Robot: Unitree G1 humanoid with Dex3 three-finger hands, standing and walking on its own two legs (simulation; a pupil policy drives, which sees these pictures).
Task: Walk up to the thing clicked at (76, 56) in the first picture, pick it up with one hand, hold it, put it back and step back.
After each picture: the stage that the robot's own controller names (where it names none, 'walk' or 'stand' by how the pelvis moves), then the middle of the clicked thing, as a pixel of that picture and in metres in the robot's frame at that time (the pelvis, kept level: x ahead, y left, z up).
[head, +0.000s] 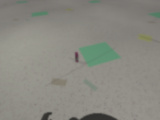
stand; (76, 57) +1.23 +0.31 -0.65
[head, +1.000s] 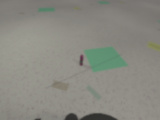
walk; (81, 60) +1.13 +0.16 -0.64
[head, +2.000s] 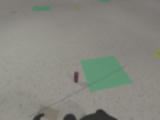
walk; (76, 77) +0.70 +0.17 -0.64
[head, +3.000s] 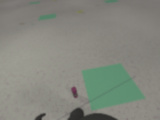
walk; (74, 92) +0.47 +0.24 -0.63
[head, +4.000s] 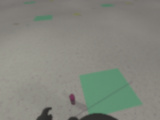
stand; (72, 99) +0.39 +0.21 -0.65
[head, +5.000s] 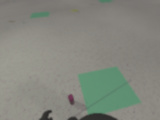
stand; (71, 99) +0.36 +0.22 -0.66
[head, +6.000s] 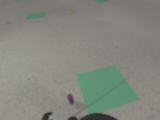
stand; (71, 99) +0.37 +0.24 -0.66
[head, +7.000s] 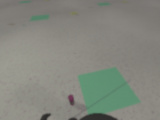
stand; (71, 100) +0.38 +0.23 -0.66
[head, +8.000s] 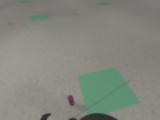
stand; (71, 100) +0.37 +0.23 -0.66
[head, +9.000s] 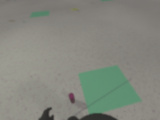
go down; (72, 98) +0.37 +0.22 -0.65
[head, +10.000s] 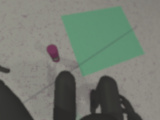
go down; (54, 55) +0.45 +0.29 -0.23
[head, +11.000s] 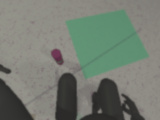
approach; (58, 58) +0.44 +0.29 -0.26
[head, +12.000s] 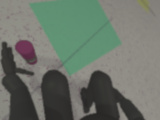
close in; (29, 55) +0.40 +0.34 -0.15
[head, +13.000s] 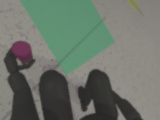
close; (25, 56) +0.39 +0.33 -0.15
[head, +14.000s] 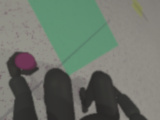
lift; (29, 63) +0.33 +0.33 -0.15
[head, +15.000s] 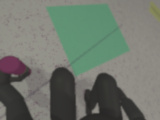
lift; (19, 69) +0.27 +0.40 -0.13
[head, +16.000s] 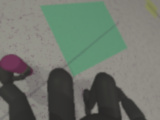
lift; (21, 68) +0.29 +0.39 -0.14
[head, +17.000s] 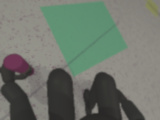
lift; (23, 67) +0.30 +0.38 -0.14
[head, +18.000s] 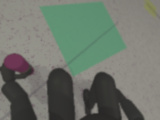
lift; (23, 67) +0.30 +0.38 -0.14
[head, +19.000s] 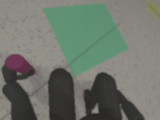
lift; (24, 67) +0.30 +0.38 -0.14
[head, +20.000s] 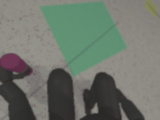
lift; (20, 67) +0.30 +0.39 -0.14
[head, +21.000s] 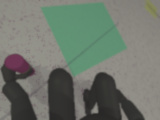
lift; (23, 67) +0.30 +0.38 -0.15
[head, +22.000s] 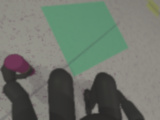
lift; (23, 67) +0.30 +0.38 -0.15
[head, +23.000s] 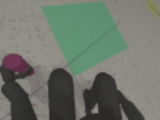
lift; (22, 67) +0.30 +0.39 -0.15
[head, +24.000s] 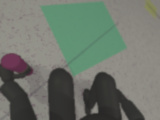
lift; (21, 67) +0.30 +0.39 -0.15
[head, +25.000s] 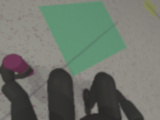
lift; (22, 67) +0.30 +0.38 -0.15
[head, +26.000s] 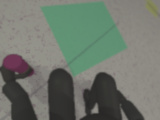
lift; (22, 67) +0.30 +0.38 -0.15
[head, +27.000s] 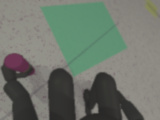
lift; (23, 67) +0.30 +0.38 -0.15
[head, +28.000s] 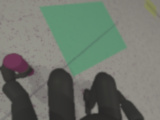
lift; (22, 67) +0.30 +0.38 -0.15
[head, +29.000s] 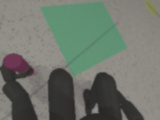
lift; (22, 67) +0.30 +0.39 -0.15
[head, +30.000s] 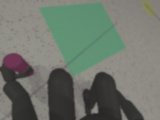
lift; (22, 67) +0.30 +0.38 -0.15
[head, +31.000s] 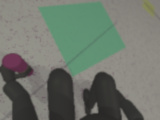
lift; (22, 67) +0.31 +0.39 -0.15
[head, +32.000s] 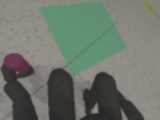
lift; (23, 67) +0.31 +0.38 -0.15
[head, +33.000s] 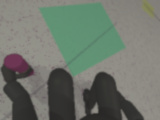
lift; (22, 67) +0.30 +0.38 -0.15
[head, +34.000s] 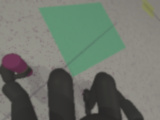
lift; (21, 67) +0.30 +0.39 -0.15
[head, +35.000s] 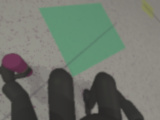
lift; (21, 67) +0.30 +0.39 -0.15
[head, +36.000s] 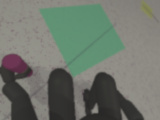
lift; (21, 68) +0.30 +0.39 -0.15
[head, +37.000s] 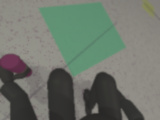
lift; (20, 68) +0.30 +0.39 -0.15
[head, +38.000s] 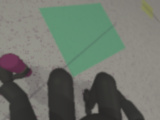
lift; (20, 68) +0.30 +0.40 -0.15
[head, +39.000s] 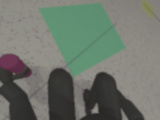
lift; (19, 68) +0.30 +0.40 -0.15
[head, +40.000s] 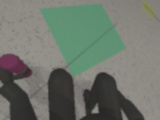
lift; (20, 68) +0.29 +0.40 -0.15
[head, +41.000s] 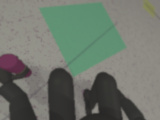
lift; (19, 68) +0.29 +0.40 -0.15
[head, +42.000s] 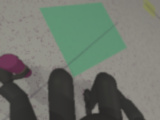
lift; (19, 68) +0.29 +0.40 -0.15
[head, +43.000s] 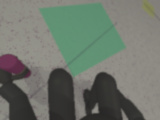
lift; (19, 68) +0.29 +0.40 -0.15
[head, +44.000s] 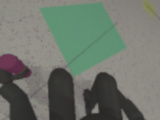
lift; (19, 68) +0.29 +0.40 -0.15
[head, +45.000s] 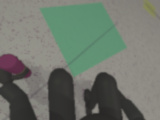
lift; (19, 68) +0.29 +0.40 -0.15
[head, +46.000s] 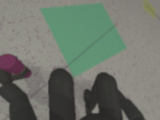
lift; (18, 68) +0.29 +0.40 -0.14
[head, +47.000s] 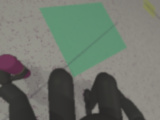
lift; (18, 69) +0.29 +0.40 -0.14
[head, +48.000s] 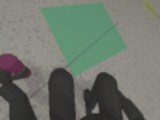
lift; (18, 68) +0.29 +0.41 -0.14
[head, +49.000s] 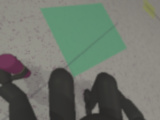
lift; (18, 68) +0.29 +0.41 -0.14
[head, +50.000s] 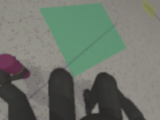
lift; (17, 69) +0.29 +0.41 -0.14
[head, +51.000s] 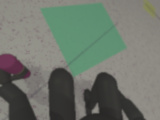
lift; (17, 69) +0.29 +0.41 -0.14
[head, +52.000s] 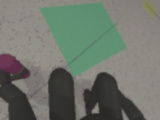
lift; (17, 69) +0.29 +0.41 -0.14
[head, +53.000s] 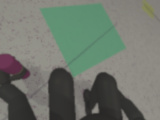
lift; (16, 69) +0.29 +0.41 -0.14
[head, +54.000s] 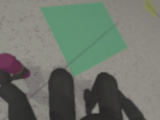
lift; (17, 69) +0.29 +0.41 -0.14
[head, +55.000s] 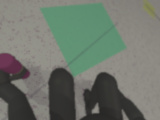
lift; (16, 69) +0.29 +0.41 -0.14
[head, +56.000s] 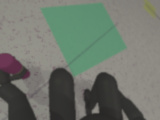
lift; (16, 69) +0.28 +0.41 -0.15
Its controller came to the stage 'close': yes
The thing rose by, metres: 0.04
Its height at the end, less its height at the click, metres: +0.00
